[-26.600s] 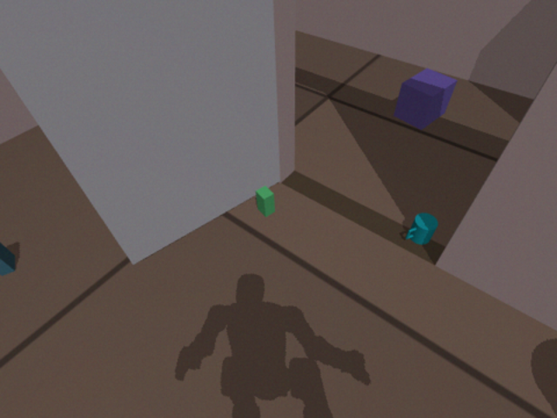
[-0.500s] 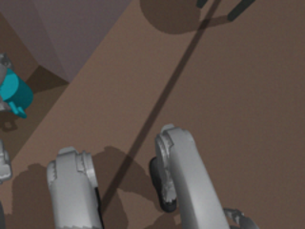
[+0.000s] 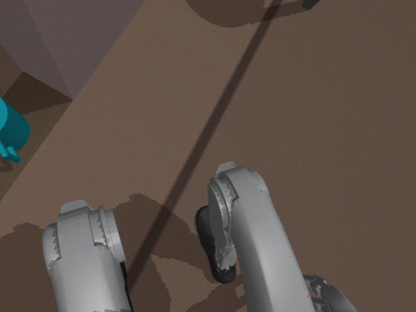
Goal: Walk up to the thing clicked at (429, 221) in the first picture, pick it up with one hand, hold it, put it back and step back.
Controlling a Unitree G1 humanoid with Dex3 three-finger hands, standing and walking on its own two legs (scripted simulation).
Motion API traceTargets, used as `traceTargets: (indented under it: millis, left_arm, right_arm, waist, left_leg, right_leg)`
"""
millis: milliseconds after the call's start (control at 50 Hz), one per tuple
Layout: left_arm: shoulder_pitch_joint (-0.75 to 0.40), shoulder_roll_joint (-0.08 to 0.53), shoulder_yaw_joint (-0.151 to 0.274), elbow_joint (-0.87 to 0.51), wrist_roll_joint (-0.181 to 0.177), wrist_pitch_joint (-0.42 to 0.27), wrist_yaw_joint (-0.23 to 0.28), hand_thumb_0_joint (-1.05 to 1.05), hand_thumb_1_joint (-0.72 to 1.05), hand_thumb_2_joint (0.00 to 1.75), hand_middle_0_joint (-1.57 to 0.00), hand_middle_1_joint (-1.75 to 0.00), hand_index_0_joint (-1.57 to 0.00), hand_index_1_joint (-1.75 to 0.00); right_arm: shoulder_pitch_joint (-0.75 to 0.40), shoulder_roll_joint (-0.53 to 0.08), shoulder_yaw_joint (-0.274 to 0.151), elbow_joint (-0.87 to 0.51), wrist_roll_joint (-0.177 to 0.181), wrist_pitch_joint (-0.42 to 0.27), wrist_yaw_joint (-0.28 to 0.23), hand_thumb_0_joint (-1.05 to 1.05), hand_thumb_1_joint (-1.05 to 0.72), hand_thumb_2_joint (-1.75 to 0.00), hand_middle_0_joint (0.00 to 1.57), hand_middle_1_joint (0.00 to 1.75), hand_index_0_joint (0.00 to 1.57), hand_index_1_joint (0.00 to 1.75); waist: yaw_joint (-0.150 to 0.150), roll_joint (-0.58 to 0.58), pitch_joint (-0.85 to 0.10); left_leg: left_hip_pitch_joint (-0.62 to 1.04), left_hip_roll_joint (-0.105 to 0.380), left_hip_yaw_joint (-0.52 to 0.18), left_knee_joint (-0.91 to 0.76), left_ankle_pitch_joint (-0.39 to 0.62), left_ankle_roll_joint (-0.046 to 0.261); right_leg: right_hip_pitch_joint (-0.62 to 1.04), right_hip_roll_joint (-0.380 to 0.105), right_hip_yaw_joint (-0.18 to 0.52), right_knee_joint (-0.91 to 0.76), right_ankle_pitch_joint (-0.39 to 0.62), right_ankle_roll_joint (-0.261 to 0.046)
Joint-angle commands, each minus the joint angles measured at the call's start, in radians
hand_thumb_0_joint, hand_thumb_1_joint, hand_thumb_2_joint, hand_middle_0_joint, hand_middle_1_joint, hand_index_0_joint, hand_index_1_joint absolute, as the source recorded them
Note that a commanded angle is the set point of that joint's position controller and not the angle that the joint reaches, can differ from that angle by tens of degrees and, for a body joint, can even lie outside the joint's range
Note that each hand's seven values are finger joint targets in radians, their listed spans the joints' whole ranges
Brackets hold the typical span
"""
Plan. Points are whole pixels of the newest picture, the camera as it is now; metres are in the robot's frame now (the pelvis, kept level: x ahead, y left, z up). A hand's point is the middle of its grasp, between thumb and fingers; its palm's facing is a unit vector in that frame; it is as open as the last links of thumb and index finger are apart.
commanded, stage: rest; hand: left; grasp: from above
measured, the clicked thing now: out of the picture +0.46 +0.31 -0.26
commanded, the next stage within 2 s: open in 0.48 s
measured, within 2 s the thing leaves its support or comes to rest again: neither
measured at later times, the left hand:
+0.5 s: hand out of the picture +0.48 +0.32 -0.23, palm faces -0.47 -0.11 -0.88, open 11.6 cm
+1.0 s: hand out of the picture +0.48 +0.32 -0.24, palm faces -0.46 -0.10 -0.88, open 12.4 cm
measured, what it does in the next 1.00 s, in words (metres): stands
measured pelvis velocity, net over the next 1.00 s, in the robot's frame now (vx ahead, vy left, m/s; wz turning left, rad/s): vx -0.01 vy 0.01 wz -0.06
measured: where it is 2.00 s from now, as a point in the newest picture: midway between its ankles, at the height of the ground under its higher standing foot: (170, 276)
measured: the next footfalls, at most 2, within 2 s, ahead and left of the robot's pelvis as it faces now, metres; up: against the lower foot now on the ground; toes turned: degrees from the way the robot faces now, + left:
none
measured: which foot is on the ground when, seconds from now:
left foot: down 0.00-1.00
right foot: down 0.00-1.00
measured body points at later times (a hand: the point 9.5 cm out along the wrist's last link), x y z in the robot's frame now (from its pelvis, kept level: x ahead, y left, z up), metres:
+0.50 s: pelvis +0.00 +0.00 -0.01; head +0.28 +0.10 +0.32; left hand +0.50 +0.33 -0.18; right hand +0.04 -0.26 -0.09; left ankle +0.07 +0.13 -0.30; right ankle +0.11 -0.13 -0.30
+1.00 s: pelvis -0.01 +0.01 -0.02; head +0.27 +0.12 +0.32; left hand +0.50 +0.32 -0.19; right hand +0.02 -0.26 -0.08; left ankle +0.07 +0.13 -0.30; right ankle +0.11 -0.13 -0.30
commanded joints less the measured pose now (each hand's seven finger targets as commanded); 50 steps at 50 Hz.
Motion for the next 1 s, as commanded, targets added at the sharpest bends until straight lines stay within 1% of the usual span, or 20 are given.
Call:
traceTargets:
  millis: [0,80,180,200,240,260,280,300,380,440,500,520,560,640,680,720,820,860,900,980]
  left_arm:
    - [-0.415,0.343,0.048,-0.195,-0.021,0.006,0.106,0.0,0.65,1.14,-0.95,-1.02,-0.97,-1.0]
    - [-0.429,0.326,0.016,-0.125,-0.01,0.023,0.122,0.0,0.59,1.08,-0.9,-1.01,-0.92,-0.98]
    - [-0.407,0.34,0.014,-0.072,-0.016,0.046,0.125,0.0,0.6,1.1,-0.91,-1.02,-0.93,-0.99]
    - [-0.412,0.337,0.011,-0.076,-0.019,0.046,0.12,0.0,0.62,1.07,-0.9,-1.02,-0.93,-0.99]
    - [-0.401,0.343,0.006,-0.078,-0.021,0.052,0.118,0.0,0.62,1.06,-0.92,-1.02,-0.95,-0.99]
    - [-0.395,0.337,0.004,-0.072,-0.024,0.054,0.114,0.0,0.63,1.09,-0.92,-1.02,-0.95,-0.99]
    - [-0.415,0.352,0.013,-0.106,-0.03,0.051,0.116,0.0,0.63,1.09,-0.91,-1.03,-0.94,-1.0]
    - [-0.385,0.347,0.007,-0.065,-0.027,0.056,0.114,0.0,0.64,1.09,-0.92,-1.04,-0.95,-1.01]
    - [-0.394,0.318,-0.027,-0.035,-0.033,0.047,0.102,0.0,0.6,1.1,-0.9,-1.04,-0.93,-1.01]
    - [-0.375,0.336,-0.02,-0.003,-0.04,0.039,0.108,0.0,0.61,1.1,-0.9,-1.05,-0.93,-1.02]
    - [-0.38,0.318,-0.039,0.017,-0.032,0.03,0.104,0.0,0.59,1.08,-0.88,-1.05,-0.91,-1.01]
    - [-0.381,0.334,-0.042,0.013,-0.027,0.024,0.105,0.0,0.57,1.09,-0.88,-1.03,-0.9,-1.01]
    - [-0.389,0.353,-0.034,0.024,-0.026,0.018,0.111,0.0,0.58,1.06,-0.88,-1.04,-0.91,-1.0]
    - [-0.388,0.334,-0.055,0.048,-0.015,0.017,0.119,0.0,0.26,1.04,-0.57,-1.06,-0.6,-1.02]
    - [-0.407,0.357,-0.051,0.018,-0.012,0.014,0.129,0.0,0.1,1.04,-0.5,-1.04,-0.52,-1.02]
    - [-0.409,0.349,-0.056,0.028,-0.01,0.018,0.131,0.0,-0.02,1.02,-0.42,-1.05,-0.45,-1.02]
    - [-0.426,0.348,-0.057,0.028,-0.003,0.021,0.152,0.0,-0.22,1.0,-0.27,-1.07,-0.29,-1.05]
    - [-0.427,0.377,-0.039,0.011,-0.001,0.024,0.161,0.0,-0.26,1.0,-0.23,-1.09,-0.26,-1.06]
    - [-0.438,0.363,-0.047,0.011,-0.004,0.026,0.164,0.0,-0.3,1.01,-0.19,-1.11,-0.22,-1.08]
    - [-0.434,0.374,-0.036,0.005,-0.002,0.038,0.173,0.0,-0.33,1.05,-0.17,-1.14,-0.2,-1.11]
  right_arm:
    - [0.226,-0.281,-0.083,0.014,-0.01,-0.008,-0.011,0.0,-0.9,-0.89,0.2,0.3,0.2,0.3]
    - [0.215,-0.281,-0.068,0.022,-0.01,-0.019,-0.011,0.0,-0.9,-0.89,0.2,0.3,0.2,0.3]
    - [0.218,-0.296,-0.052,0.019,-0.012,-0.036,-0.012,0.0,-0.9,-0.89,0.2,0.3,0.2,0.3]
    - [0.218,-0.299,-0.051,0.01,-0.013,-0.039,-0.011,0.0,-0.89,-0.89,0.2,0.3,0.2,0.3]
    - [0.205,-0.297,-0.042,0.004,-0.011,-0.039,-0.01,0.0,-0.89,-0.89,0.2,0.3,0.2,0.3]
    - [0.215,-0.301,-0.041,0.004,-0.012,-0.041,-0.009,0.0,-0.9,-0.89,0.2,0.3,0.2,0.3]
    - [0.21,-0.306,-0.042,0.0,-0.01,-0.042,-0.01,0.0,-0.89,-0.89,0.2,0.3,0.2,0.3]
    - [0.206,-0.303,-0.037,-0.003,-0.014,-0.043,-0.01,0.0,-0.89,-0.89,0.2,0.3,0.2,0.3]
    - [0.21,-0.3,-0.022,0.007,-0.016,-0.045,-0.008,0.0,-0.9,-0.89,0.2,0.3,0.2,0.3]
    - [0.203,-0.311,-0.018,-0.002,-0.017,-0.048,-0.011,0.0,-0.89,-0.89,0.2,0.3,0.2,0.3]
    - [0.211,-0.312,-0.005,0.0,-0.025,-0.052,-0.011,0.0,-0.9,-0.89,0.2,0.3,0.2,0.3]
    - [0.195,-0.312,-0.003,-0.001,-0.022,-0.05,-0.013,0.0,-0.89,-0.89,0.2,0.3,0.2,0.3]
    - [0.199,-0.318,0.005,-0.011,-0.026,-0.05,-0.015,0.0,-0.89,-0.89,0.2,0.3,0.2,0.3]
    - [0.193,-0.325,0.009,-0.004,-0.029,-0.055,-0.017,0.0,-0.89,-0.89,0.2,0.3,0.2,0.3]
    - [0.182,-0.325,0.011,-0.007,-0.032,-0.054,-0.018,0.0,-0.89,-0.89,0.2,0.3,0.2,0.3]
    - [0.189,-0.328,0.01,-0.004,-0.03,-0.059,-0.018,0.0,-0.89,-0.89,0.2,0.3,0.2,0.3]
    - [0.184,-0.33,0.015,-0.003,-0.034,-0.065,-0.018,0.0,-0.89,-0.89,0.2,0.3,0.2,0.3]
    - [0.18,-0.336,0.015,-0.013,-0.035,-0.069,-0.018,0.0,-0.89,-0.89,0.2,0.3,0.2,0.3]
    - [0.179,-0.338,0.017,-0.015,-0.037,-0.075,-0.016,0.0,-0.89,-0.89,0.2,0.3,0.2,0.3]
    - [0.179,-0.346,0.015,-0.016,-0.039,-0.08,-0.014,0.0,-0.89,-0.89,0.2,0.3,0.2,0.3]
  waist:
    - [-0.011,0.543,-0.793]
    - [-0.026,0.514,-0.767]
    - [-0.031,0.511,-0.728]
    - [-0.039,0.505,-0.727]
    - [-0.027,0.523,-0.752]
    - [-0.041,0.514,-0.747]
    - [-0.029,0.525,-0.772]
    - [-0.036,0.52,-0.748]
    - [-0.066,0.475,-0.689]
    - [-0.056,0.453,-0.664]
    - [-0.079,0.45,-0.63]
    - [-0.067,0.445,-0.647]
    - [-0.074,0.442,-0.631]
    - [-0.078,0.453,-0.596]
    - [-0.07,0.473,-0.638]
    - [-0.079,0.468,-0.598]
    - [-0.084,0.494,-0.593]
    - [-0.076,0.501,-0.61]
    - [-0.089,0.503,-0.605]
    - [-0.083,0.524,-0.611]
  left_leg:
    - [0.637,0.024,0.119,-0.237,0.259,0.03]
    - [0.586,0.027,0.115,-0.211,0.24,0.037]
    - [0.579,0.026,0.109,-0.205,0.262,0.035]
    - [0.577,0.029,0.101,-0.205,0.263,0.033]
    - [0.603,0.031,0.099,-0.205,0.277,0.031]
    - [0.61,0.032,0.093,-0.198,0.293,0.031]
    - [0.617,0.031,0.092,-0.202,0.298,0.028]
    - [0.601,0.031,0.093,-0.193,0.297,0.031]
    - [0.546,0.035,0.087,-0.179,0.272,0.037]
    - [0.513,0.033,0.085,-0.185,0.238,0.037]
    - [0.52,0.035,0.076,-0.182,0.232,0.035]
    - [0.506,0.036,0.076,-0.179,0.221,0.038]
    - [0.486,0.033,0.078,-0.18,0.219,0.039]
    - [0.505,0.037,0.068,-0.18,0.202,0.035]
    - [0.517,0.038,0.068,-0.182,0.197,0.034]
    - [0.515,0.039,0.065,-0.185,0.189,0.033]
    - [0.521,0.041,0.057,-0.191,0.181,0.028]
    - [0.528,0.04,0.061,-0.186,0.193,0.027]
    - [0.532,0.042,0.057,-0.181,0.193,0.027]
    - [0.543,0.041,0.056,-0.188,0.192,0.023]
  right_leg:
    - [0.33,0.023,-0.117,-0.173,0.284,-0.097]
    - [0.334,0.032,-0.12,-0.165,0.283,-0.097]
    - [0.33,0.03,-0.13,-0.153,0.296,-0.097]
    - [0.331,0.032,-0.138,-0.15,0.293,-0.098]
    - [0.342,0.036,-0.138,-0.146,0.304,-0.098]
    - [0.346,0.036,-0.141,-0.144,0.313,-0.095]
    - [0.347,0.034,-0.142,-0.139,0.316,-0.098]
    - [0.35,0.035,-0.143,-0.139,0.32,-0.096]
    - [0.362,0.042,-0.143,-0.15,0.31,-0.092]
    - [0.354,0.042,-0.149,-0.152,0.279,-0.094]
    - [0.343,0.044,-0.157,-0.151,0.272,-0.094]
    - [0.349,0.049,-0.155,-0.151,0.265,-0.093]
    - [0.371,0.047,-0.157,-0.157,0.267,-0.09]
    - [0.322,0.049,-0.165,-0.15,0.252,-0.095]
    - [0.34,0.053,-0.164,-0.151,0.251,-0.094]
    - [0.318,0.05,-0.167,-0.149,0.246,-0.093]
    - [0.301,0.051,-0.173,-0.14,0.244,-0.096]
    - [0.309,0.05,-0.173,-0.14,0.252,-0.096]
    - [0.299,0.051,-0.175,-0.139,0.251,-0.097]
    - [0.292,0.047,-0.178,-0.134,0.254,-0.097]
